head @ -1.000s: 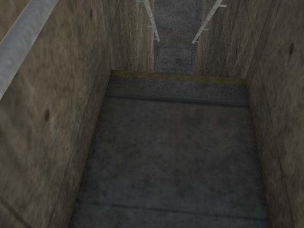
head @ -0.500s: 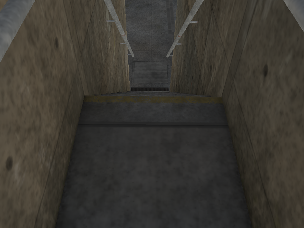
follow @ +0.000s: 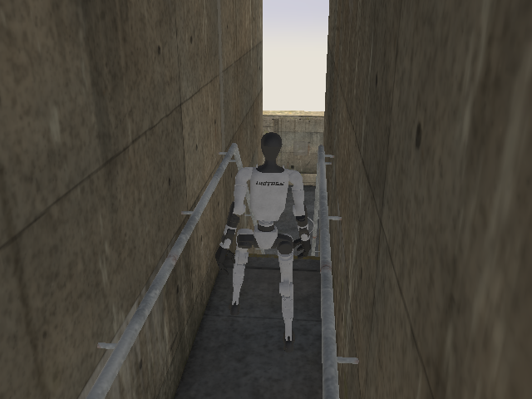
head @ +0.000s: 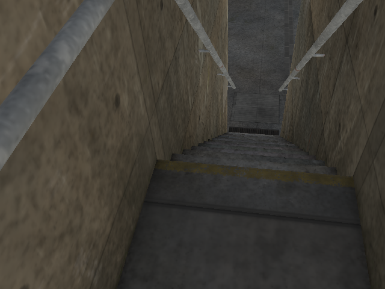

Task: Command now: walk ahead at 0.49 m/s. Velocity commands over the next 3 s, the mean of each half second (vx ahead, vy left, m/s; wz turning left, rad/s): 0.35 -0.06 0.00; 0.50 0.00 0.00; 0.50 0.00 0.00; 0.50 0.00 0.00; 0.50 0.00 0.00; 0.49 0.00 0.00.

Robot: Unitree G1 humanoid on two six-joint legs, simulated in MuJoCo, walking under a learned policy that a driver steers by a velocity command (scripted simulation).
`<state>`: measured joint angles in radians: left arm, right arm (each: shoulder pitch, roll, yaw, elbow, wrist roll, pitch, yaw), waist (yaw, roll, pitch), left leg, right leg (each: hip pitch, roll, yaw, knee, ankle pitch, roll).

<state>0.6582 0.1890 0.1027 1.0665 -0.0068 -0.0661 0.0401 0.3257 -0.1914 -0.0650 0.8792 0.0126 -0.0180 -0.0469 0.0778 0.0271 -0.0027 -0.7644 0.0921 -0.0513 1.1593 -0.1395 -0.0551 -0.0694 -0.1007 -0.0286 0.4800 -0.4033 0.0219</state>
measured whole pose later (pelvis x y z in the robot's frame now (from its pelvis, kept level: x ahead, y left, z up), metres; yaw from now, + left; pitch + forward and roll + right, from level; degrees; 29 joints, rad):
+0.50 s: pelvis +0.23 +0.02 +0.00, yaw -1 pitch -1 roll -2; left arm 0.19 0.20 0.06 0.83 -0.02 0.04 0.02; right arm 0.55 -0.24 -0.08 0.95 0.01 -0.03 -0.08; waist -0.06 -0.08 0.03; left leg -0.17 0.09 -0.01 0.54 -0.36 -0.03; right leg -0.74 -0.03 0.09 1.19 -0.11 0.07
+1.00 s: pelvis +0.50 -0.07 +0.00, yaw +0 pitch +0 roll +3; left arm 0.68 0.19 0.10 1.04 -0.01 -0.06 0.04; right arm 0.32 -0.16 -0.05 0.83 0.00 0.01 -0.04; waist 0.07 0.06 0.00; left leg -0.78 -0.02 -0.11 1.29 -0.20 -0.03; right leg -0.06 -0.11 -0.05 0.49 -0.42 0.03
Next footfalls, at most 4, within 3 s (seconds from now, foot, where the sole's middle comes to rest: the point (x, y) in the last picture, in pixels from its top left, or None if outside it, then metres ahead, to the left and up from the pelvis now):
0.14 left None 0.23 0.16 -0.77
0.68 right None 0.44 -0.19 -0.77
1.18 left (209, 228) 0.77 0.08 -0.77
1.66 right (289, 192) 0.95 -0.24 -0.77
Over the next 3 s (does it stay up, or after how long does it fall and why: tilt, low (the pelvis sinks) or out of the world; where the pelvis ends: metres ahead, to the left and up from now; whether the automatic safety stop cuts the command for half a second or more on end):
stays up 1.38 -0.07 -0.48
